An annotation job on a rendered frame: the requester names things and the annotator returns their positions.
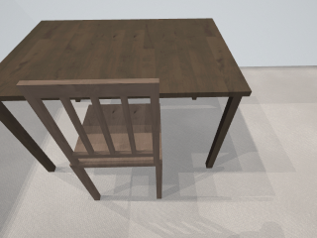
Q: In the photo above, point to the chair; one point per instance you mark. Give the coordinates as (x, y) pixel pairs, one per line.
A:
(111, 135)

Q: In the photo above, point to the table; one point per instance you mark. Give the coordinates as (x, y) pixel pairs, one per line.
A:
(188, 56)

